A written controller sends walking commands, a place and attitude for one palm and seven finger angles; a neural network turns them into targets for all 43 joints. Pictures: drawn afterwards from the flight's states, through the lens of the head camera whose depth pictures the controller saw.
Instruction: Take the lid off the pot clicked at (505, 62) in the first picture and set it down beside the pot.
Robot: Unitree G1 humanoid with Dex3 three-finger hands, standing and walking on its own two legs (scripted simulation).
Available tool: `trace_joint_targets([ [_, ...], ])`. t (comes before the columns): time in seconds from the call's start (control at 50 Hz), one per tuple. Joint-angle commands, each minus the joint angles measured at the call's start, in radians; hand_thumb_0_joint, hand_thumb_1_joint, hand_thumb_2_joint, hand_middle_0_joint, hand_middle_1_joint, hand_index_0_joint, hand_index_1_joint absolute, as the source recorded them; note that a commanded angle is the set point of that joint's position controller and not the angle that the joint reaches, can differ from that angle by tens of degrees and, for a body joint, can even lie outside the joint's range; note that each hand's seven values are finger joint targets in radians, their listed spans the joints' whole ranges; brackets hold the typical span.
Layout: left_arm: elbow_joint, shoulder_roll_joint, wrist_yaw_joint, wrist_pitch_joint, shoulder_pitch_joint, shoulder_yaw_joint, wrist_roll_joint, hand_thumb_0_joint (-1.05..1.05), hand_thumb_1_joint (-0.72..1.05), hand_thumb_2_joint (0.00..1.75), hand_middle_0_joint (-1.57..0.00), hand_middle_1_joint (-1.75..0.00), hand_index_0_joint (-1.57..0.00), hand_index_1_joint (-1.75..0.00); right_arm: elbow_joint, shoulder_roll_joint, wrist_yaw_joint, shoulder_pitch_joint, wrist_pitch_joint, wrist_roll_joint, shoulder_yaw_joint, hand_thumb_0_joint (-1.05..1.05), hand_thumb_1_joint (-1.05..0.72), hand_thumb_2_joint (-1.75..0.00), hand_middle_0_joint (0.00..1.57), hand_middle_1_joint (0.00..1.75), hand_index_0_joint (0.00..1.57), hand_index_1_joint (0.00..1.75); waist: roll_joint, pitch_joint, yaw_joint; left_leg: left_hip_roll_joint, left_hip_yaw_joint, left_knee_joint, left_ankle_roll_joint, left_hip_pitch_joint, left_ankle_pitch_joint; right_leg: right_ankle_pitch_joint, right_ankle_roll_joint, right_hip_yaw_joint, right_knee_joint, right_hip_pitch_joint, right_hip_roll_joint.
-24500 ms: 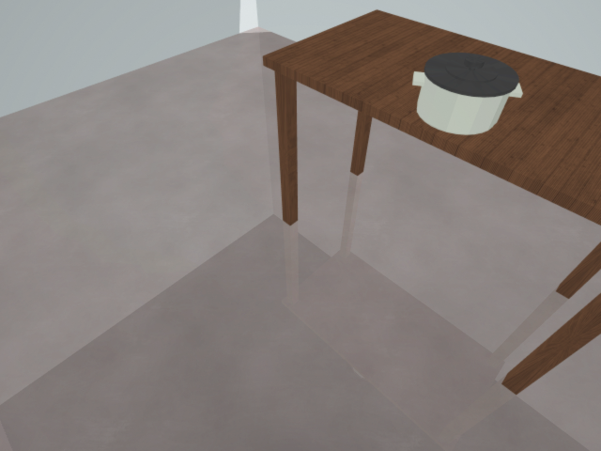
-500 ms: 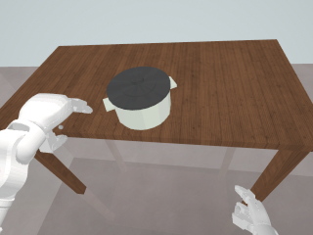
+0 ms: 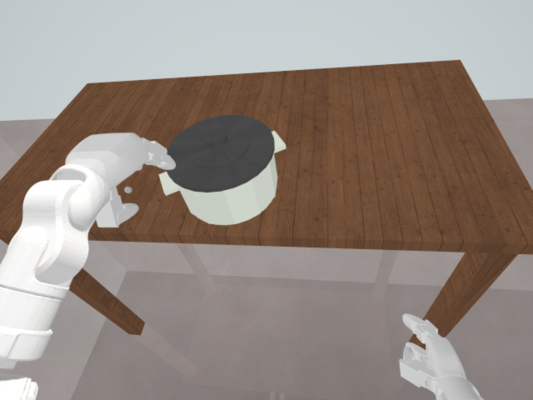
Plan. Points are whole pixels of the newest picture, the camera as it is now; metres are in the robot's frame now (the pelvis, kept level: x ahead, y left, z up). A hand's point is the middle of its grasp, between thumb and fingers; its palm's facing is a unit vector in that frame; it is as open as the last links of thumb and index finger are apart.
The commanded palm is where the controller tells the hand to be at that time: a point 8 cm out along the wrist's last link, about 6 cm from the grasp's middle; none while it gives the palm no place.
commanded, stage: move the open hand above the knob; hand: left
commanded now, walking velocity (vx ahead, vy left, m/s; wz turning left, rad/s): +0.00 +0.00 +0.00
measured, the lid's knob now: (215, 138) +0.52 +0.14 +0.12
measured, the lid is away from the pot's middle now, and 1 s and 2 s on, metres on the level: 0.00 0.00 0.00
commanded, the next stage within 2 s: none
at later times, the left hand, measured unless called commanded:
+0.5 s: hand (144, 151) +0.41 +0.21 +0.19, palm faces -0.17 -0.05 -0.98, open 10.0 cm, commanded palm +0.39 +0.19 +0.25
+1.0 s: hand (196, 132) +0.46 +0.14 +0.18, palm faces -0.24 -0.01 -0.97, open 10.0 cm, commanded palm +0.45 +0.15 +0.25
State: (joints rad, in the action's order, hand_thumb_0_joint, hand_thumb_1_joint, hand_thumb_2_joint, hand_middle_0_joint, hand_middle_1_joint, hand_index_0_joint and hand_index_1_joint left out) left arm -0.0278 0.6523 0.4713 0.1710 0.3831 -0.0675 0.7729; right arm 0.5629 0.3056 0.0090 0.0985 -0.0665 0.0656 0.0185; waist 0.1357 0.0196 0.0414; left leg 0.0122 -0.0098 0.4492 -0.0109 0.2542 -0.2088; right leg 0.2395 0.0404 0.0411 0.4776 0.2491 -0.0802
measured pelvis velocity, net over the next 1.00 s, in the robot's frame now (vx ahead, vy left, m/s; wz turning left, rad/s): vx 0.02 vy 0.01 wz -0.02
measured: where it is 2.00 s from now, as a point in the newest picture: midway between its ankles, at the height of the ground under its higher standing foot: outside the picture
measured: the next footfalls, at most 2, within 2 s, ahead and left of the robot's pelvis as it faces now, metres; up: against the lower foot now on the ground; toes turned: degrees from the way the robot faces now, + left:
none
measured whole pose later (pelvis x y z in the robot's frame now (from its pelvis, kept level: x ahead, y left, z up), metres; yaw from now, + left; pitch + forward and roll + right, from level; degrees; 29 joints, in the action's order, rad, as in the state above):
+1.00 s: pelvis +0.02 +0.01 +0.00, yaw -1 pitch +3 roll +1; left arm 0.42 0.50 0.48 0.26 0.85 -0.26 0.85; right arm 0.61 0.29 0.00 0.16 -0.08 0.07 0.01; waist 0.10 0.00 -0.03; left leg 0.00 -0.03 0.44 0.00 0.26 -0.24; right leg 0.27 0.05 0.02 0.49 0.27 -0.09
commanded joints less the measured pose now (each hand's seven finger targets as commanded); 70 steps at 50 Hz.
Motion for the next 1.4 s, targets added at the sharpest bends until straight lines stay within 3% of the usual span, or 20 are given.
trace_joint_targets([
  [0.0, -0.213, 0.421, -0.046, -0.006, 0.493, 0.288, 0.041, 0.00, -0.31, 1.50, -0.85, -0.08, -0.85, -0.08, -0.178, 0.080, -0.011, -0.139, 0.061, -0.009, -0.028, 0.00, -0.90, -0.90, 0.20, 0.30, 0.20, 0.30, -0.086, -0.439, 0.016, -0.073, -0.014, -0.022, 0.053, -0.147, 0.267, -0.285, -0.055, 0.014, -0.018, -0.189, 0.076],
  [0.08, 0.004, 0.302, -0.018, 0.025, 0.305, 0.250, -0.005, 0.00, -0.31, 1.50, -0.85, -0.08, -0.85, -0.08, -0.168, 0.091, 0.000, -0.094, 0.054, 0.003, -0.042, 0.00, -0.90, -0.90, 0.20, 0.30, 0.20, 0.30, -0.143, -0.344, 0.002, -0.069, -0.025, 0.007, 0.056, -0.114, 0.278, -0.340, -0.049, 0.023, -0.022, -0.138, 0.081],
  [0.14, 0.019, 0.214, 0.018, 0.037, 0.315, 0.142, 0.000, 0.00, -0.31, 1.50, -0.85, -0.08, -0.85, -0.08, -0.181, 0.097, 0.007, -0.105, 0.036, 0.015, -0.040, 0.00, -0.90, -0.90, 0.20, 0.30, 0.20, 0.30, -0.203, -0.245, -0.012, -0.069, -0.052, -0.014, 0.054, -0.068, 0.194, -0.283, -0.035, 0.029, -0.049, -0.086, 0.072],
  [0.18, -0.064, 0.155, 0.028, 0.027, 0.344, 0.081, -0.008, 0.00, -0.31, 1.50, -0.85, -0.08, -0.85, -0.08, -0.203, 0.096, 0.012, -0.133, 0.041, 0.022, -0.044, 0.00, -0.90, -0.90, 0.20, 0.30, 0.20, 0.30, -0.171, -0.288, -0.031, -0.075, -0.044, 0.014, 0.063, -0.111, 0.211, -0.304, -0.040, 0.025, -0.036, -0.079, 0.080],
  [0.26, -0.149, 0.311, 0.015, -0.005, 0.581, 0.165, 0.021, 0.00, -0.31, 1.50, -0.85, -0.08, -0.85, -0.08, -0.180, 0.087, -0.014, -0.115, 0.048, 0.003, -0.043, 0.00, -0.90, -0.90, 0.20, 0.30, 0.20, 0.30, -0.121, -0.369, -0.028, -0.081, -0.020, 0.000, 0.069, -0.165, 0.253, -0.314, -0.041, 0.024, -0.026, -0.114, 0.080],
  [0.28, -0.140, 0.400, -0.005, -0.014, 0.587, 0.253, 0.018, 0.00, -0.31, 1.50, -0.85, -0.08, -0.85, -0.08, -0.171, 0.103, -0.017, -0.093, 0.054, 0.002, -0.049, 0.00, -0.90, -0.90, 0.20, 0.30, 0.20, 0.30, -0.111, -0.393, -0.029, -0.075, -0.014, 0.021, 0.071, -0.183, 0.270, -0.337, -0.045, 0.017, -0.023, -0.129, 0.086],
  [0.32, -0.009, 0.418, -0.022, -0.021, 0.658, 0.264, 0.049, 0.00, -0.31, 1.50, -0.85, -0.08, -0.85, -0.08, -0.141, 0.085, -0.030, -0.064, 0.049, -0.005, -0.039, 0.00, -0.90, -0.90, 0.20, 0.30, 0.20, 0.30, -0.115, -0.376, -0.025, -0.073, -0.022, -0.009, 0.064, -0.150, 0.258, -0.305, -0.048, 0.019, -0.030, -0.146, 0.081],
  [0.42, 0.094, 0.171, -0.028, 0.016, 0.569, 0.082, 0.023, 0.00, -0.31, 1.50, -0.85, -0.08, -0.85, -0.08, -0.141, 0.081, 0.000, -0.065, 0.039, 0.009, -0.047, 0.00, -0.90, -0.90, 0.20, 0.30, 0.20, 0.30, -0.099, -0.344, -0.022, -0.066, -0.026, -0.025, 0.053, -0.147, 0.268, -0.291, -0.057, 0.033, -0.033, -0.107, 0.076],
  [0.48, 0.079, -0.003, -0.008, 0.052, 0.570, -0.076, 0.025, 0.00, -0.31, 1.50, -0.85, -0.08, -0.85, -0.08, -0.158, 0.083, 0.023, -0.091, 0.029, 0.024, -0.052, 0.00, -0.90, -0.90, 0.20, 0.30, 0.20, 0.30, -0.124, -0.322, -0.057, -0.064, -0.020, -0.004, 0.057, -0.161, 0.257, -0.271, -0.061, 0.043, -0.030, -0.049, 0.086],
  [0.5, 0.019, 0.014, -0.002, 0.051, 0.662, -0.094, 0.040, 0.00, -0.31, 1.50, -0.85, -0.08, -0.85, -0.08, -0.157, 0.078, 0.021, -0.100, 0.021, 0.023, -0.045, 0.00, -0.90, -0.90, 0.20, 0.30, 0.20, 0.30, -0.123, -0.349, -0.058, -0.062, -0.025, -0.025, 0.056, -0.175, 0.241, -0.249, -0.058, 0.046, -0.038, -0.062, 0.086],
  [0.58, 0.034, 0.311, -0.039, 0.052, 0.825, 0.143, 0.086, 0.00, -0.31, 1.50, -0.85, -0.08, -0.85, -0.08, -0.128, 0.104, 0.000, -0.059, 0.027, 0.006, -0.047, 0.00, -0.90, -0.90, 0.20, 0.30, 0.20, 0.30, -0.122, -0.415, -0.042, -0.063, 0.002, -0.015, 0.060, -0.175, 0.274, -0.289, -0.069, 0.030, -0.017, -0.119, 0.090],
  [0.62, 0.098, 0.270, -0.051, 0.053, 0.933, 0.103, 0.105, 0.00, -0.31, 1.50, -0.85, -0.08, -0.85, -0.08, -0.110, 0.077, -0.011, -0.042, 0.038, 0.002, -0.037, 0.00, -0.90, -0.90, 0.20, 0.30, 0.20, 0.30, -0.101, -0.427, -0.047, -0.058, -0.003, -0.028, 0.058, -0.189, 0.305, -0.295, -0.069, 0.031, -0.013, -0.122, 0.089],
  [0.78, 0.256, -0.041, -0.043, 0.107, 0.745, -0.106, 0.077, 0.00, -0.31, 1.50, -0.85, -0.08, -0.85, -0.08, -0.127, 0.082, 0.025, -0.051, 0.025, 0.017, -0.047, 0.00, -0.90, -0.90, 0.20, 0.30, 0.20, 0.30, -0.173, -0.364, -0.056, -0.054, -0.019, -0.018, 0.057, -0.157, 0.315, -0.297, -0.068, 0.046, -0.013, -0.062, 0.084],
  [0.92, 0.242, 0.218, -0.055, 0.092, 1.095, 0.054, 0.119, 0.00, -0.31, 1.50, -0.85, -0.08, -0.85, -0.08, -0.092, 0.082, -0.020, 0.000, 0.042, 0.000, -0.040, 0.00, -0.90, -0.90, 0.20, 0.30, 0.20, 0.30, -0.179, -0.468, -0.068, -0.064, -0.020, -0.020, 0.073, -0.176, 0.292, -0.348, -0.062, 0.020, -0.011, -0.143, 0.084],
  [0.98, 0.339, 0.131, -0.065, 0.089, 1.026, 0.010, 0.095, 0.00, -0.31, 1.50, -0.85, -0.08, -0.85, -0.08, -0.076, 0.082, -0.022, 0.024, 0.047, 0.004, -0.045, 0.00, -0.90, -0.90, 0.20, 0.30, 0.20, 0.30, -0.144, -0.449, -0.070, -0.059, -0.022, -0.013, 0.069, -0.187, 0.348, -0.380, -0.065, 0.025, -0.012, -0.124, 0.084],
  [1.08, 0.506, -0.029, -0.047, 0.120, 0.930, -0.114, 0.104, 0.00, -0.31, 1.50, -0.85, -0.08, -0.85, -0.08, -0.074, 0.095, -0.002, 0.028, 0.029, 0.016, -0.051, 0.00, -0.90, -0.90, 0.20, 0.30, 0.20, 0.30, -0.195, -0.347, -0.085, -0.062, -0.035, -0.016, 0.065, -0.128, 0.280, -0.341, -0.064, 0.037, -0.019, -0.057, 0.083],
  [1.16, 0.350, 0.036, -0.037, 0.100, 1.124, -0.096, 0.127, 0.00, -0.31, 1.50, -0.85, -0.08, -0.85, -0.08, -0.088, 0.086, -0.006, 0.021, 0.032, 0.007, -0.054, 0.00, -0.90, -0.90, 0.20, 0.30, 0.20, 0.30, -0.152, -0.486, -0.097, -0.068, -0.034, 0.003, 0.078, -0.196, 0.342, -0.417, -0.063, 0.016, -0.006, -0.107, 0.081],
  [1.22, 0.439, 0.111, -0.049, 0.092, 1.204, -0.035, 0.127, 0.00, -0.31, 1.50, -0.85, -0.08, -0.85, -0.08, -0.055, 0.092, -0.023, 0.064, 0.038, 0.005, -0.055, 0.00, -0.90, -0.90, 0.20, 0.30, 0.20, 0.30, -0.195, -0.459, -0.108, -0.067, -0.035, -0.003, 0.083, -0.173, 0.314, -0.426, -0.059, 0.015, -0.017, -0.114, 0.086],
  [1.28, 0.563, 0.175, -0.070, 0.084, 1.102, 0.039, 0.120, 0.00, -0.31, 1.50, -0.85, -0.08, -0.85, -0.08, -0.039, 0.106, -0.031, 0.090, 0.036, 0.002, -0.052, 0.00, -0.90, -0.90, 0.20, 0.30, 0.20, 0.30, -0.201, -0.439, -0.079, -0.064, -0.039, -0.013, 0.079, -0.132, 0.324, -0.447, -0.060, 0.014, -0.016, -0.143, 0.079],
  [1.38, 0.545, -0.026, -0.063, 0.083, 1.017, -0.113, 0.131, 0.00, -0.31, 1.50, -0.85, -0.08, -0.85, -0.08, -0.072, 0.087, -0.008, 0.064, 0.032, 0.009, -0.057, 0.00, -0.90, -0.90, 0.20, 0.30, 0.20, 0.30, -0.167, -0.439, -0.088, -0.055, -0.043, -0.006, 0.078, -0.158, 0.378, -0.436, -0.063, 0.020, -0.013, -0.096, 0.078],
])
